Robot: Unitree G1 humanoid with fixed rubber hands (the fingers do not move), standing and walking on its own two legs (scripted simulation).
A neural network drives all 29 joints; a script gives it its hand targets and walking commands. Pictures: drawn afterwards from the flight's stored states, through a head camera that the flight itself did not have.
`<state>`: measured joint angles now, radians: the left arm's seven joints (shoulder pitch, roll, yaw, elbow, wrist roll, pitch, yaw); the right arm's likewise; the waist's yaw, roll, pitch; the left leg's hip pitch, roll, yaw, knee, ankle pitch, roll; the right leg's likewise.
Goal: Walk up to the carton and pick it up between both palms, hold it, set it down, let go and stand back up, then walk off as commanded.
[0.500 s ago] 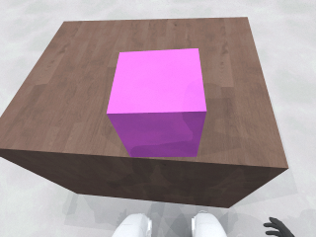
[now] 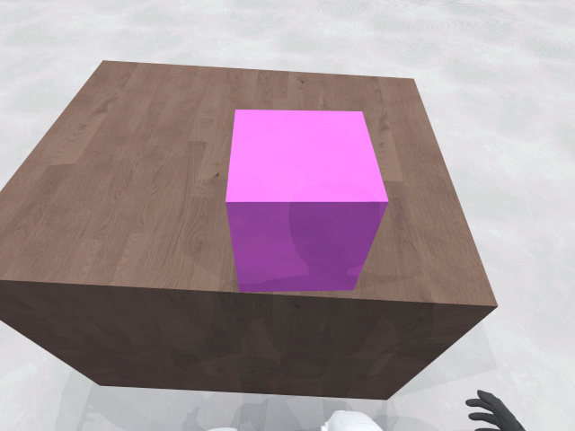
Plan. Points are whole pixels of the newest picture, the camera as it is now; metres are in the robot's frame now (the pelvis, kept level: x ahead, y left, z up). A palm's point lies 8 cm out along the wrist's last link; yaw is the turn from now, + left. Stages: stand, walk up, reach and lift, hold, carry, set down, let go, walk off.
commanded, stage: walk up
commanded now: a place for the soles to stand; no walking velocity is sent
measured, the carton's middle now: (298, 205) +0.41 -0.01 +0.07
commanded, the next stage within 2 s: none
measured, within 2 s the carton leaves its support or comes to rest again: neither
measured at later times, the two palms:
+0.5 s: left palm out of the picture +0.08 +0.29 -0.10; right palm out of the picture +0.09 -0.32 -0.09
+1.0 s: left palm out of the picture +0.07 +0.27 -0.11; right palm out of the picture +0.05 -0.35 -0.08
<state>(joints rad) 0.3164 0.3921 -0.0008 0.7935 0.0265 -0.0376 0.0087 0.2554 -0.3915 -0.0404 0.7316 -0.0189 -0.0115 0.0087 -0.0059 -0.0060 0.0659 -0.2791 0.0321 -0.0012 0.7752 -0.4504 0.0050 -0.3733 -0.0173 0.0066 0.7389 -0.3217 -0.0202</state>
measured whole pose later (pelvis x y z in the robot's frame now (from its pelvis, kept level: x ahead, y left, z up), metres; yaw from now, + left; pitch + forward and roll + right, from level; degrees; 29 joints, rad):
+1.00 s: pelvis -0.03 -0.03 +0.00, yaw -1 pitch -3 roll +0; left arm 0.22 0.40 0.00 0.79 0.03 0.03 -0.02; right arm 0.25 -0.42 -0.04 0.73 -0.02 -0.01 -0.02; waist -0.01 -0.01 0.16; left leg -0.29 0.06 0.00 0.76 -0.43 0.00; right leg -0.42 0.05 0.03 0.94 -0.46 -0.02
